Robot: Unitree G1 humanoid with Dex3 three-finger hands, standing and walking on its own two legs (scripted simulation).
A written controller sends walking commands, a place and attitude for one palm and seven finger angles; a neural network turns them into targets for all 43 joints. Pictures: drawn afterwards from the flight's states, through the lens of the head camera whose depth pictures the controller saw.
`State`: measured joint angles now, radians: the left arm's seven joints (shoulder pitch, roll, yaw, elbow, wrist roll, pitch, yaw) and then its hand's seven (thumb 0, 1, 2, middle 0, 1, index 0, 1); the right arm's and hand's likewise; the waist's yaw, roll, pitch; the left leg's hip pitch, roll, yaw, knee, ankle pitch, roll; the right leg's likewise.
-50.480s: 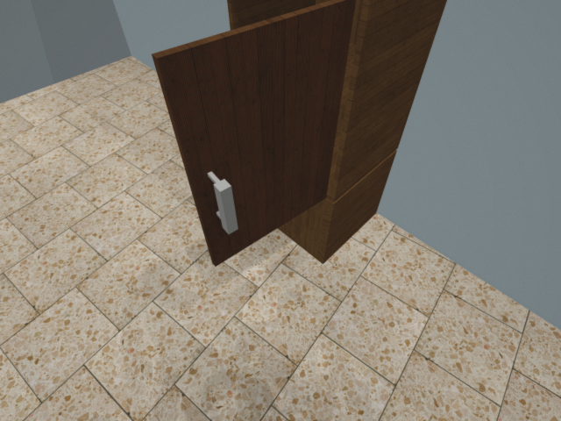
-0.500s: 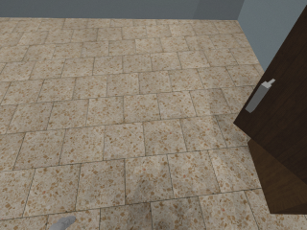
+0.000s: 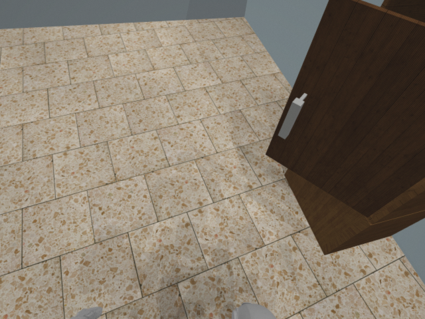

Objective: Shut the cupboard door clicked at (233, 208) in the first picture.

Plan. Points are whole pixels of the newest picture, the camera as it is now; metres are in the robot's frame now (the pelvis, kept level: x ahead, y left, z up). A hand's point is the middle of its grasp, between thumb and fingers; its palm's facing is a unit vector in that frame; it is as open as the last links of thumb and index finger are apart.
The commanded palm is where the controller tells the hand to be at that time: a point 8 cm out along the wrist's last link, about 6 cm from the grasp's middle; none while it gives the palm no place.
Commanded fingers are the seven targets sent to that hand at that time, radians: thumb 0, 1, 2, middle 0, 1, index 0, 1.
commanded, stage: turn to face it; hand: left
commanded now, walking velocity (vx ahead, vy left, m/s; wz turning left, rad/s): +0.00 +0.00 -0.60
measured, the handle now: (293, 115) +0.69 -0.21 -0.08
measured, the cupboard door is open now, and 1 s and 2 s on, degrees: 37 37 37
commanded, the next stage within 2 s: take the last steps up to it in 0.86 s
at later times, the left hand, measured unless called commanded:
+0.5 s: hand (144, 310) +0.15 +0.14 -0.16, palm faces -0.27 -0.93 -0.24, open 7.4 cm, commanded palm none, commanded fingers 0.00 0.90 0.90 -0.20 -0.30 -0.20 -0.30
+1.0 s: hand (180, 283) +0.20 +0.08 -0.16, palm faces -0.49 -0.83 -0.27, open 7.3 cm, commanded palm none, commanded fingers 0.00 0.90 0.90 -0.20 -0.30 -0.20 -0.30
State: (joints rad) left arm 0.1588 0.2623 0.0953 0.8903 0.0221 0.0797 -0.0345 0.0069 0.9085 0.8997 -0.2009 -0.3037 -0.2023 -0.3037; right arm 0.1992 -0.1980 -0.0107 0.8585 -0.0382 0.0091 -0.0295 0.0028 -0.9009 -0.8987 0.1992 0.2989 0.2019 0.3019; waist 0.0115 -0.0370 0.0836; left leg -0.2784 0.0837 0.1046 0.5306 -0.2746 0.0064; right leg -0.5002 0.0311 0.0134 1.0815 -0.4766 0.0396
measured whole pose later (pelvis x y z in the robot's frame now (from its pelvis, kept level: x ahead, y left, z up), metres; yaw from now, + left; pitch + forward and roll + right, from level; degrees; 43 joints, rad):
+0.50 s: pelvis +0.01 -0.03 +0.00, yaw -17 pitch +2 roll +0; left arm 0.18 0.22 0.06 0.90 0.03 0.05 -0.01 0.00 0.90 0.90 -0.20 -0.30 -0.21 -0.30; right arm 0.17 -0.25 -0.05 0.87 -0.02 0.05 -0.01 0.01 -0.90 -0.90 0.20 0.30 0.20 0.30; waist 0.00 -0.01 0.07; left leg -0.45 0.05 0.03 0.84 -0.41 -0.09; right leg -0.29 0.03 0.08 0.53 -0.27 -0.01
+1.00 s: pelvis +0.01 -0.04 -0.01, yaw -30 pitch +1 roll +0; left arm 0.14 0.19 0.06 0.92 0.02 0.03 0.00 0.00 0.91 0.90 -0.20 -0.30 -0.20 -0.30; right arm 0.25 -0.25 -0.05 0.98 -0.02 0.07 -0.03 0.00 -0.90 -0.90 0.20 0.30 0.20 0.30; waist -0.03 0.06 0.07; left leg -0.42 0.09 0.06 0.92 -0.50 -0.06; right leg -0.26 0.01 -0.04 0.57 -0.33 -0.03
